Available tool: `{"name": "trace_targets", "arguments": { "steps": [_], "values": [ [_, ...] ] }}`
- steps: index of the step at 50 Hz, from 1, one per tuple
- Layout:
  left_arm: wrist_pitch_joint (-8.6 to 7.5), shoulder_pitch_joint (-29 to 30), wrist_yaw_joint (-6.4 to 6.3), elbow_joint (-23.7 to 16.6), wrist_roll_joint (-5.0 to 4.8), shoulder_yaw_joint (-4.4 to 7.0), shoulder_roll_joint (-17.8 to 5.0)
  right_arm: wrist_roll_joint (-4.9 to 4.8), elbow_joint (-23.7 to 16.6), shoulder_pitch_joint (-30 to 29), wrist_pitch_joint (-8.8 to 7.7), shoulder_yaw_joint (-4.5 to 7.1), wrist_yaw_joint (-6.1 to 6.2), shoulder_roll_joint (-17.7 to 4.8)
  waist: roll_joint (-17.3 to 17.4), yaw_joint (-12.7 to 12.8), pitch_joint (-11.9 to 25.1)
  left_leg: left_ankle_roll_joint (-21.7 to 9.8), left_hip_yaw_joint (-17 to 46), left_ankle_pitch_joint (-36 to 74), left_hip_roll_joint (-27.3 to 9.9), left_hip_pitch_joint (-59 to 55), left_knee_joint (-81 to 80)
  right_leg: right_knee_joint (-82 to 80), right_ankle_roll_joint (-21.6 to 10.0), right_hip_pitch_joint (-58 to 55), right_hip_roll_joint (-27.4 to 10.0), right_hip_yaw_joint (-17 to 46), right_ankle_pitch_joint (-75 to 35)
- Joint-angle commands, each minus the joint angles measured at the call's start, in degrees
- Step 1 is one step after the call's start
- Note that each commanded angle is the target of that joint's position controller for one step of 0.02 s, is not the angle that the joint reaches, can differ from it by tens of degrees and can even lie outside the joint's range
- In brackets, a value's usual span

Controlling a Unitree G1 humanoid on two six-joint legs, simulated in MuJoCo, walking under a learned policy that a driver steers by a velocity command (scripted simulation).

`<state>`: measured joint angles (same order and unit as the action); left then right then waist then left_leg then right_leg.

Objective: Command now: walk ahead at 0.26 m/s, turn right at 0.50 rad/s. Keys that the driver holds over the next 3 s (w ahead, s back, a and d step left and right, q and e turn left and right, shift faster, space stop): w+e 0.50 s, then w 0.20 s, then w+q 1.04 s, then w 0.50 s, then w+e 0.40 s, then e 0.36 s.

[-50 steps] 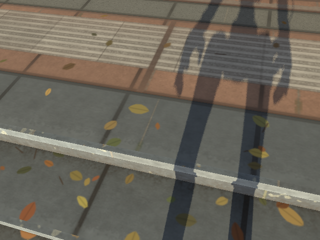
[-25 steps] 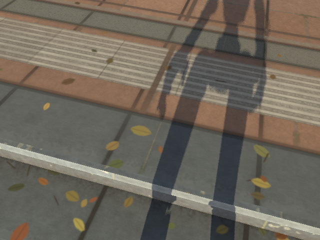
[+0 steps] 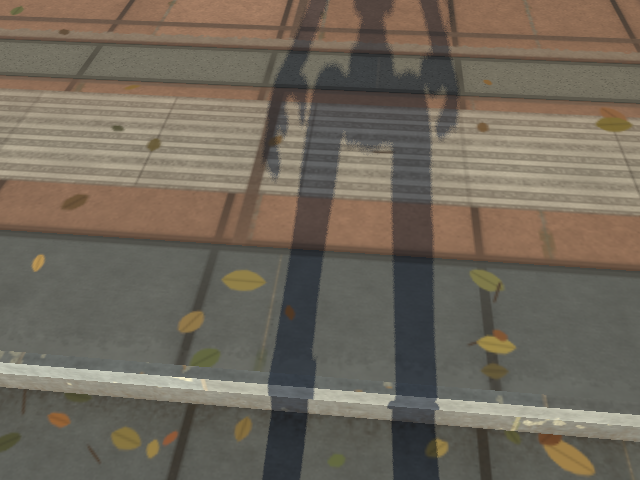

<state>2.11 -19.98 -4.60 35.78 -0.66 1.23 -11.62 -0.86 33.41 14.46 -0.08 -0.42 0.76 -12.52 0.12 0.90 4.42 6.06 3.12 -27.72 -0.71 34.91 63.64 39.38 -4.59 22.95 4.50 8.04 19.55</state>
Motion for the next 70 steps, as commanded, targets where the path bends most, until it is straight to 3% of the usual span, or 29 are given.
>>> {"name": "trace_targets", "arguments": {
  "steps": [1,3,4,5,6,8,11,20,25,27,28,31,32,33,34,35,38,43,49,53,56,58,59,60,61,62,65,67,70],
  "values": [
    [-0.85,3.7,0.43,-5.8,-0.45,3.38,-10.7,-1.82,-3.9,-3.8,-1.53,1.13,0.35,-4.0,-10.9,-0.6,-1.4,-2.0,-9.1,1.6,2.6,-13.0,-20.1,-17.8,-8.7,6.8,-10.1,16.4,23.1],
    [-2.11,10.1,1.83,-6.1,0.69,1.78,-5.4,-2.38,3.4,15.7,-1.2,3.8,0.5,-6.6,-9.7,-9.7,-2.9,-5.7,-3.3,11.2,0.4,-33.3,-31.4,-5.0,-6.2,20.7,-5.9,10.7,24.8],
    [-3.15,13.4,3.22,-6.6,0.13,0.02,1.9,-0.3,6.0,22.7,-1.95,4.5,0.12,-8.3,3.5,-12.1,-1.9,-6.9,9.0,5.2,-7.6,-41.0,-35.0,23.5,-1.8,30.2,2.7,2.1,14.5],
    [-4.62,9.4,4.69,-7.7,-0.77,-0.67,3.5,3.49,2.0,18.5,-3.49,4.53,0.38,-12.4,10.5,-6.2,0.0,-12.9,42.4,-12.4,-22.0,-38.4,-50.1,40.7,0.5,37.4,3.3,8.0,6.3],
    [-5.04,4.7,5.51,-7.1,-1.87,0.31,-1.2,3.26,-0.2,12.2,-4.98,5.04,0.99,-13.6,11.5,-1.9,-1.3,-17.6,54.5,-36.2,-26.1,-33.5,-57.3,51.5,1.7,40.5,-0.7,8.4,1.2],
    [-4.17,6.1,4.66,-5.5,-1.16,0.88,-3.9,1.11,1.0,6.8,-5.02,3.37,1.34,-7.2,7.7,-0.8,-10.2,-15.9,34.7,-24.0,-20.6,-26.9,-52.5,61.7,4.7,45.1,-3.3,3.7,-7.3],
    [-3.96,7.4,5.23,-4.3,-0.28,-0.24,-0.8,3.13,6.1,10.8,-4.06,1.35,0.54,0.5,5.7,-0.9,-9.3,-12.5,14.0,-10.2,-13.3,-20.2,-46.8,69.3,4.4,44.0,-3.3,2.6,-17.0],
    [-2.83,19.3,5.07,-4.9,-0.79,-2.91,5.8,4.09,17.2,22.7,-4.35,0.24,0.01,0.8,6.5,-6.5,-12.7,-13.2,1.8,8.9,-18.3,-29.6,-47.4,83.2,3.6,64.5,-5.3,-0.9,-18.5],
    [-2.99,27.4,6.49,-10.8,-1.38,-4.76,5.7,2.25,18.6,23.3,-2.72,-0.04,3.18,1.6,4.4,-6.0,-16.4,-12.4,-3.1,9.5,-17.5,-32.3,-54.7,69.5,4.4,67.7,-10.6,-4.0,-11.2],
    [-3.44,32.2,8.39,-14.0,-1.62,-6.82,7.1,0.57,19.1,22.0,-1.83,1.29,4.54,-3.0,5.4,-5.4,-16.3,-14.3,-6.8,16.2,-19.2,-26.9,-67.5,49.5,2.8,52.2,-14.7,-11.7,-6.6],
    [-3.9,36.5,8.91,-14.9,-1.31,-6.74,6.5,-0.21,20.0,23.4,-1.38,1.48,4.27,-3.0,2.6,-7.3,-16.2,-14.8,-8.8,23.5,-19.2,-25.7,-69.8,40.9,1.6,41.3,-13.7,-16.2,-4.8],
    [-5.57,17.4,8.37,-9.7,-1.24,-2.34,-0.1,0.35,22.4,22.9,-3.12,2.07,2.22,-11.8,14.1,5.6,0.7,-15.8,-12.6,116.6,-18.6,-32.2,-44.8,29.2,-6.3,0.9,0.9,-26.2,1.5],
    [-5.14,5.1,7.86,-6.0,-1.79,0.71,-6.2,0.29,21.1,19.4,-3.69,3.11,1.63,-15.4,17.5,12.5,5.9,-13.9,-11.2,115.1,-16.0,-35.3,-33.8,14.0,-8.3,-9.3,1.8,-19.5,-2.8],
    [-4.19,-2.7,7.11,-3.0,-0.78,3.09,-11.8,0.78,19.1,20.7,-4.74,2.56,1.11,-11.1,11.3,12.9,14.3,-10.5,-6.7,90.5,-12.0,-15.6,-14.9,9.5,-12.8,-33.3,-6.1,4.4,-5.1],
    [-3.36,-9.3,5.83,1.5,0.06,4.61,-18.1,1.18,17.5,21.2,-6.96,0.48,-0.99,-3.1,-13.9,8.2,26.6,-7.6,-0.3,17.3,2.4,-6.2,9.1,-14.8,-19.0,-41.3,-24.1,41.0,-1.2],
    [-3.5,-9.9,5.18,2.6,2.71,3.18,-12.7,0.03,19.2,17.0,-8.55,2.67,-2.86,-4.8,-4.7,9.2,27.7,-7.8,13.2,14.9,3.9,-6.0,28.2,-20.4,-15.4,-35.7,-24.4,45.5,0.6],
    [-6.2,-1.2,7.42,10.2,1.7,-0.22,0.2,-0.84,8.9,-1.9,-7.6,1.06,-2.12,2.6,1.7,2.6,0.5,-13.3,7.9,19.0,-0.5,12.1,48.8,-18.3,-7.3,-9.6,-22.4,20.9,1.5],
    [-6.6,3.0,8.03,16.0,3.15,-2.31,6.6,-2.16,8.6,4.6,-4.13,-2.52,-4.02,8.5,-0.7,-7.6,-6.2,-16.3,10.5,26.7,0.0,29.2,53.4,-17.3,1.7,-0.8,-16.0,-7.6,-11.0],
    [-6.58,-2.2,6.9,21.1,2.83,-4.42,3.4,0.62,0.5,-13.0,-2.1,-4.65,-2.49,8.1,-3.8,-4.2,-9.7,-12.6,-1.7,35.6,2.0,37.1,48.2,-22.9,4.2,7.4,-13.3,-16.2,-14.4],
    [-7.04,-13.1,2.77,24.2,1.62,-2.83,-3.9,-0.82,-2.6,-22.5,-2.43,-4.87,-3.35,5.8,-6.2,1.1,-3.4,-11.6,-9.9,23.1,-3.5,36.0,30.8,-33.1,1.3,-16.6,-18.7,-15.2,-33.9],
    [-6.39,-12.6,1.52,23.4,0.37,-2.32,-7.5,-0.21,-3.8,-25.4,-3.46,-4.16,-5.5,5.0,-6.1,-1.4,0.0,-15.9,-20.8,10.1,1.8,14.1,9.3,-26.2,2.1,-21.2,-19.4,-20.2,-88.0],
    [-5.52,-8.5,1.07,21.3,1.12,-0.85,-12.9,0.44,-0.9,-13.3,-2.32,-1.16,-5.72,0.0,-15.9,-7.9,6.2,-18.3,-18.3,0.6,5.9,5.1,-0.8,-12.3,-0.6,-32.8,-23.7,-17.4,-113.2],
    [-5.69,-3.3,1.62,18.4,0.99,-0.29,-13.6,0.52,1.4,-4.9,-1.81,0.85,-6.02,-4.4,-17.2,-12.5,9.8,-20.4,-10.5,4.3,6.2,-6.1,-10.7,0.0,-1.4,-31.0,-21.7,-17.8,-110.4],
    [-7.49,-3.5,2.32,14.2,1.57,-0.61,-10.5,1.85,3.1,2.4,-1.17,3.32,-5.64,-11.1,-4.4,-13.1,16.1,-25.9,14.8,3.0,-2.1,-28.5,-18.5,18.0,-0.8,-8.7,-15.8,-15.6,-88.0],
    [-9.68,-0.9,5.43,12.1,2.76,-1.98,-2.6,1.96,5.1,5.5,-0.14,4.14,-3.8,-13.2,13.6,-9.3,19.1,-33.3,47.3,-5.7,-11.6,-39.6,-42.2,42.3,2.3,11.5,1.4,-8.7,-9.7],
    [-11.46,-0.4,7.99,11.5,1.89,-0.31,-4.2,3.77,7.0,7.1,-0.78,2.4,-2.37,-7.8,10.6,-7.3,17.4,-29.4,52.0,-6.9,-12.8,-37.0,-48.8,59.8,0.3,18.5,-0.1,3.5,-7.6],
    [-10.65,8.0,7.69,3.3,2.23,-1.49,0.0,2.06,10.4,0.6,-3.06,-0.7,-4.07,4.2,-3.6,1.5,-2.6,-20.7,26.8,8.1,-6.9,-14.2,-42.9,73.9,-3.9,29.5,-4.6,-0.7,-9.2],
    [-9.61,3.4,7.28,2.2,1.93,-3.37,3.6,1.29,11.8,-1.0,-3.57,-0.39,-4.75,4.2,-3.8,6.2,-3.5,-17.3,13.1,14.6,-1.3,-11.1,-40.2,71.8,-4.7,31.3,-7.1,-1.4,-11.9],
    [-8.97,9.1,5.57,-1.4,2.32,-3.23,-0.9,0.05,10.2,-2.1,-4.21,1.0,-4.07,-1.4,-4.1,6.0,-5.8,-16.6,7.7,19.0,2.6,-4.1,-45.2,44.4,-0.3,27.0,-9.1,-6.9,-14.9]
  ]
}}
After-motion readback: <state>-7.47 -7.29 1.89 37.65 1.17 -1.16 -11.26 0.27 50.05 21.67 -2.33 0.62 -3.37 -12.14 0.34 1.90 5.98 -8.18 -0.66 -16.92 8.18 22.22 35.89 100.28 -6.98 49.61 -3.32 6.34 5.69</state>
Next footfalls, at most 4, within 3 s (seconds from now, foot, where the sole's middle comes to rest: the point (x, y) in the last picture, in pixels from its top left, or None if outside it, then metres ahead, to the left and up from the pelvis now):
0.08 left None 0.10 0.14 -0.76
0.64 right None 0.41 -0.23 -0.62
1.18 left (439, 324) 0.75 -0.18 -0.48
1.70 right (495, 212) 1.06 -0.35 -0.48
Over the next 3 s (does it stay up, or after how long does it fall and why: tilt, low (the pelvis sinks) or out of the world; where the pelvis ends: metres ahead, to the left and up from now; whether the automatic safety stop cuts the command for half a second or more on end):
stays up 1.50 -0.20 0.30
